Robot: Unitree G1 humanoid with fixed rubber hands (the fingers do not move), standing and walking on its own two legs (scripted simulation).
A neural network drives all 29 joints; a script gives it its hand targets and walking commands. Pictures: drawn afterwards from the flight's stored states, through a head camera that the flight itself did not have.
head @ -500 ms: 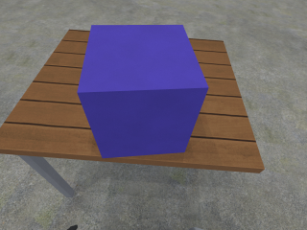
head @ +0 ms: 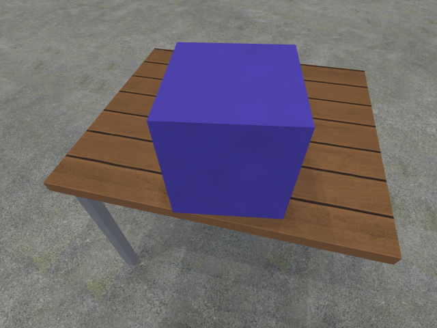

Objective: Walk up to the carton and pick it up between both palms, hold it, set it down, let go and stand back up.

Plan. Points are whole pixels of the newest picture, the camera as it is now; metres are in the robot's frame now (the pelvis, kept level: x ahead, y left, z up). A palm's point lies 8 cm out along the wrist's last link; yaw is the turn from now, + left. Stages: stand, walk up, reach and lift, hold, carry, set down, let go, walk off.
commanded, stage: walk up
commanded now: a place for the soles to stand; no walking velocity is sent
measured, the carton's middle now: (231, 132) +0.52 -0.01 +0.05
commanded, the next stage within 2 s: none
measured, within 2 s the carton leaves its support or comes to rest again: neither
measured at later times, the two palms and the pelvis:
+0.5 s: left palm out of the picture +0.02 +0.26 -0.14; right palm out of the picture +0.08 -0.24 -0.12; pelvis +0.02 +0.01 +0.00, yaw +6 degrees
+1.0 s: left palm out of the picture +0.05 +0.28 -0.14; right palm out of the picture +0.12 -0.24 -0.12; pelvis +0.03 +0.01 -0.01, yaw +9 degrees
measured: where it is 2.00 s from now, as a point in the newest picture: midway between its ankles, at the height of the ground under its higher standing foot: outside the picture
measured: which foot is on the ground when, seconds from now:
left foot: down 0.00-1.00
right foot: down 0.00-1.00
